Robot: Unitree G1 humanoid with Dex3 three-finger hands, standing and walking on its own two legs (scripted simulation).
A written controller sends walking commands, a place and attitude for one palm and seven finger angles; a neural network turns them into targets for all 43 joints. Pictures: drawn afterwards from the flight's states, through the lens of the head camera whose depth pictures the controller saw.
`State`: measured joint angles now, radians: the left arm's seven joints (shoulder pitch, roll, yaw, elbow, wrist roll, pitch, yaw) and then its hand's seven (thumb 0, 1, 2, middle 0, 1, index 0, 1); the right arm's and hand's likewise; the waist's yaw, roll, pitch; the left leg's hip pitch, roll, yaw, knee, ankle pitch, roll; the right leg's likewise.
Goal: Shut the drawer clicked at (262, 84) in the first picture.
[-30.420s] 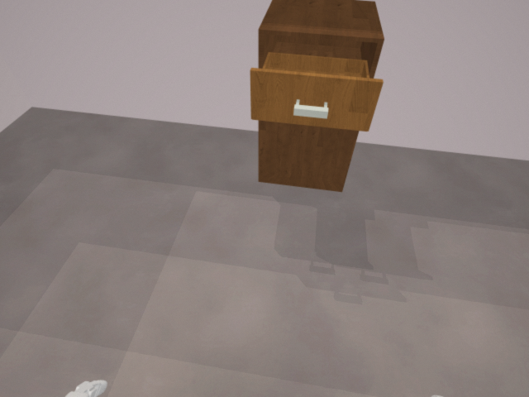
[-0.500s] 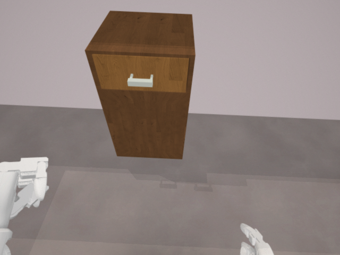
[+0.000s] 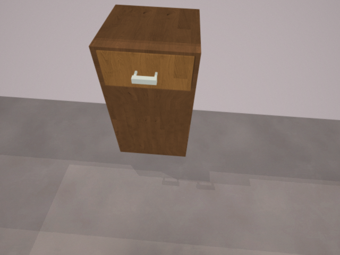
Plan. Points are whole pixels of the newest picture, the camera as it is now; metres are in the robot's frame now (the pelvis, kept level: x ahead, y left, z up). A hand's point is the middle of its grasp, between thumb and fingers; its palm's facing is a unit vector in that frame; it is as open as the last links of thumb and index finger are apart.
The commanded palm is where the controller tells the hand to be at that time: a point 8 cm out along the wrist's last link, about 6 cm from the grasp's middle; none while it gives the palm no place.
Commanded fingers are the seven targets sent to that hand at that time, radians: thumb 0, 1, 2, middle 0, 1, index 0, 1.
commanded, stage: let the arm hang, fingers relaxed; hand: left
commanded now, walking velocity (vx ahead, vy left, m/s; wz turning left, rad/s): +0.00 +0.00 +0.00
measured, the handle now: (145, 76) +0.81 +0.15 -0.08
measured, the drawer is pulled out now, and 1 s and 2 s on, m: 0.00 0.00 0.00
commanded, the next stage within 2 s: look to check the result in 0.56 s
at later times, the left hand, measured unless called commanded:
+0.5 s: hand out of the picture +0.01 +0.17 -0.17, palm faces +0.00 -0.98 -0.18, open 7.3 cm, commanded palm none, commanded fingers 0.00 0.90 0.90 -0.20 -0.30 -0.20 -0.30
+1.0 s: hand out of the picture +0.00 +0.16 -0.17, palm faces +0.01 -0.98 -0.18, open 7.4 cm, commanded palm none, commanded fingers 0.00 0.90 0.90 -0.20 -0.30 -0.20 -0.30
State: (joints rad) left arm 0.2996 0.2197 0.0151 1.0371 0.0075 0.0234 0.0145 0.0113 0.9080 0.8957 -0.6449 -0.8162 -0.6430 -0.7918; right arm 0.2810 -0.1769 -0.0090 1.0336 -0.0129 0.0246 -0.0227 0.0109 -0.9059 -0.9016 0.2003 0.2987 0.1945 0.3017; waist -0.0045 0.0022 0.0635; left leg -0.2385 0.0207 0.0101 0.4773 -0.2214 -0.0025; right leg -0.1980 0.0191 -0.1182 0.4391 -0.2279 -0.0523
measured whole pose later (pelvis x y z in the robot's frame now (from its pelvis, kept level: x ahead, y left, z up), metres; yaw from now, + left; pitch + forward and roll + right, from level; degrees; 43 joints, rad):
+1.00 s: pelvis +0.00 +0.00 +0.00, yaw -2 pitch -2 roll +0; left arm 0.28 0.13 0.01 1.14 0.01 -0.01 0.03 0.01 0.91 0.90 -0.20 -0.29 -0.20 -0.30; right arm 0.29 -0.12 -0.02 1.14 -0.01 0.00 -0.04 0.01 -0.91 -0.90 0.20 0.30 0.19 0.30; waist -0.01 0.00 0.04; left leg -0.18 0.02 0.05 0.41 -0.20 0.00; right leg -0.17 0.02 -0.08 0.41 -0.21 -0.05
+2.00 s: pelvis +0.01 +0.00 +0.01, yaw -2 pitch -2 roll +0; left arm 0.21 0.20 0.02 1.14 0.01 -0.01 0.02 0.00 0.91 0.90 -0.20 -0.29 -0.20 -0.30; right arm 0.23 -0.19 -0.01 1.15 -0.01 0.00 -0.03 0.01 -0.91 -0.90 0.20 0.30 0.20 0.30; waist -0.01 0.00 0.05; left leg -0.14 0.02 0.05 0.36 -0.19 0.00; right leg -0.13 0.03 -0.08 0.35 -0.20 -0.05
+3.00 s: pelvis +0.02 +0.00 +0.01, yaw -2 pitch -2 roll +0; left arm 0.20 0.23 0.01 1.14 0.01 -0.02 0.01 0.00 0.91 0.90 -0.20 -0.30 -0.20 -0.30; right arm 0.20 -0.22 -0.01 1.15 -0.01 -0.01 -0.03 0.01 -0.90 -0.90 0.20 0.30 0.20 0.30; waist -0.01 0.00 0.03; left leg -0.12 0.02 0.05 0.33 -0.18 0.00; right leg -0.11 0.02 -0.08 0.33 -0.19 -0.05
